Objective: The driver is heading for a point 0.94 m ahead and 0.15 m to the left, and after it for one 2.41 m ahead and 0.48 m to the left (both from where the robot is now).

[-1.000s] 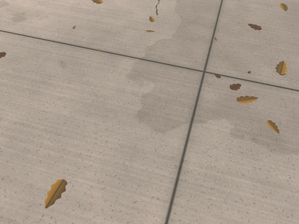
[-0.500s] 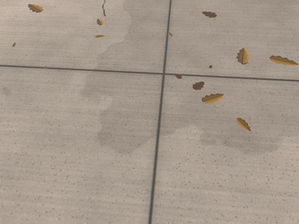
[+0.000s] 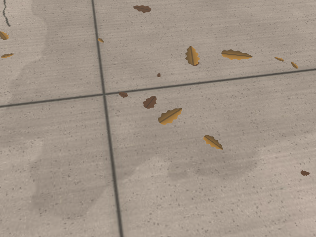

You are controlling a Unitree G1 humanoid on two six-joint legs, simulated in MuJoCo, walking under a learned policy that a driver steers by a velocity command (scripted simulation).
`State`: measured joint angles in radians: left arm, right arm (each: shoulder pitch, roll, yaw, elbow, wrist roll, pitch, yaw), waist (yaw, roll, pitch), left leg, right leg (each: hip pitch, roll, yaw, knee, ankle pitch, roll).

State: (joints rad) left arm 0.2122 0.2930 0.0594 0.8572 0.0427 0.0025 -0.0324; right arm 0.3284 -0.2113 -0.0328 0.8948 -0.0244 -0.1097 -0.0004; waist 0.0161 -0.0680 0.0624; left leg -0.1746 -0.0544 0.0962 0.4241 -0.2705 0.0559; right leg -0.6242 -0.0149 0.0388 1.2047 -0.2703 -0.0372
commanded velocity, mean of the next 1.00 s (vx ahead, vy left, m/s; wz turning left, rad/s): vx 0.50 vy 0.00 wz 0.17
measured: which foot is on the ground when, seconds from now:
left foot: down 0.00-0.24, up 0.26-0.76, down 0.78-1.00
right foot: up 0.00-0.22, down 0.24-0.80, up 0.82-1.00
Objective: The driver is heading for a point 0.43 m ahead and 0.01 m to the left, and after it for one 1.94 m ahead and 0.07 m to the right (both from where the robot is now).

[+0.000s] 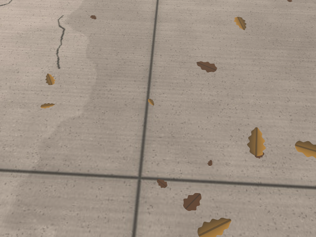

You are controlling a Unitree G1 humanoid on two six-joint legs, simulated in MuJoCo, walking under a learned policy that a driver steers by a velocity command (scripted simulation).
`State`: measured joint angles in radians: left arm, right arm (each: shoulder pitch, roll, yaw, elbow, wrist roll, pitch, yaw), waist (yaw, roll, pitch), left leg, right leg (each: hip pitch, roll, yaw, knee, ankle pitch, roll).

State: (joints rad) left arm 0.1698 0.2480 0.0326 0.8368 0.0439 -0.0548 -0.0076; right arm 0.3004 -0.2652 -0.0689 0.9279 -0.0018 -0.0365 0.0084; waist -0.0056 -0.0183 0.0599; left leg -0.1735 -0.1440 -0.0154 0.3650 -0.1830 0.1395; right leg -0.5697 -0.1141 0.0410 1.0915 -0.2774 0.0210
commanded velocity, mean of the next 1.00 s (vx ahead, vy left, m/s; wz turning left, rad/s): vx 0.50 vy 0.00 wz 0.18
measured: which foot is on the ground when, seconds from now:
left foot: down 0.00-0.30, up 0.32-0.76, down 0.78-1.00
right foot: up 0.00-0.28, down 0.30-0.78, up 0.80-1.00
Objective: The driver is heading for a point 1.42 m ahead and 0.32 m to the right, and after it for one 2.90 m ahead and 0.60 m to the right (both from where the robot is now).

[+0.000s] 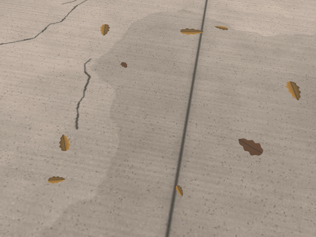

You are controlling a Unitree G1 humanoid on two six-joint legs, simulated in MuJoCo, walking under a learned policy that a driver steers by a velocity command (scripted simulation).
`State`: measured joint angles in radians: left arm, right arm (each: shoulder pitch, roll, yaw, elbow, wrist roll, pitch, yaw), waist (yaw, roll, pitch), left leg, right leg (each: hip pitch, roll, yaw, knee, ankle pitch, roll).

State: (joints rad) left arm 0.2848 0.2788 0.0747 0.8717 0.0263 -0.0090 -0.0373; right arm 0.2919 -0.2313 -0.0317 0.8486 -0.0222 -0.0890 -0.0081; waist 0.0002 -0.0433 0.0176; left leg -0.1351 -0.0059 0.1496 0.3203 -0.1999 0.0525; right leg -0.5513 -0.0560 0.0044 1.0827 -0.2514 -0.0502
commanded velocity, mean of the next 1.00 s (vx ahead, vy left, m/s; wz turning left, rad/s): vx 0.14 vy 0.00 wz -0.47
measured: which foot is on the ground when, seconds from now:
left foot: down 0.00-0.28, up 0.30-0.84, down 0.86-1.00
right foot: up 0.00-0.24, down 0.26-0.86, up 0.88-1.00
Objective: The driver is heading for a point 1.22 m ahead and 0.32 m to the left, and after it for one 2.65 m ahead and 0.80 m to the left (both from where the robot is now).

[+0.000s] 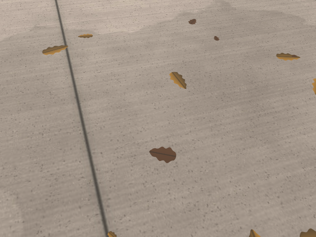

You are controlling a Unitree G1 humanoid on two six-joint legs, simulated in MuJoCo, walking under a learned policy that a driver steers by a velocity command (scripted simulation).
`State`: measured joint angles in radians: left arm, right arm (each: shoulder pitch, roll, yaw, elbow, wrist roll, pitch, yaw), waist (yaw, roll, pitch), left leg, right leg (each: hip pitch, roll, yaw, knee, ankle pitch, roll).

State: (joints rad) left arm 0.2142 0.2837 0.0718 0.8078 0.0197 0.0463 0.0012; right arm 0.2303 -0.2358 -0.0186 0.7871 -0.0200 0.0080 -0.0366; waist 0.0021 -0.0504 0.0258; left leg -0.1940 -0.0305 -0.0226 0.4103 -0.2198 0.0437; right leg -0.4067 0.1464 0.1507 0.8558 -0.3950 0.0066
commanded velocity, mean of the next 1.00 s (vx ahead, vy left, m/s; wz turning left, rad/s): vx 0.30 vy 0.00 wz -0.01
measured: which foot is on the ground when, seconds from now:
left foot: down 0.00-0.88, up 0.90-1.00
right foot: up 0.00-0.16, down 0.18-0.42, up 0.44-0.86, down 0.88-1.00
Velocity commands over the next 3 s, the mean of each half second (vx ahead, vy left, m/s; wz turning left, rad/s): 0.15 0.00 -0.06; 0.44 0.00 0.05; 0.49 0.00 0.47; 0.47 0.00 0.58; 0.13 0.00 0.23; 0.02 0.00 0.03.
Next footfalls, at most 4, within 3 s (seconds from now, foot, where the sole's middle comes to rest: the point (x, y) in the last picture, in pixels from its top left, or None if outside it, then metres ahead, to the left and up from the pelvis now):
0.18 right None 0.00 -0.12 -0.78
0.88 right None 0.38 -0.11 -0.78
1.44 left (134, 204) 0.64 0.08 -0.78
1.96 right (139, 138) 1.00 0.08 -0.78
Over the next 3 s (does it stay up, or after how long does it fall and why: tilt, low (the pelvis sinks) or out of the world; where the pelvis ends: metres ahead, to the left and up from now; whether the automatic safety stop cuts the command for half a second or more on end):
stays up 0.90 0.16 0.00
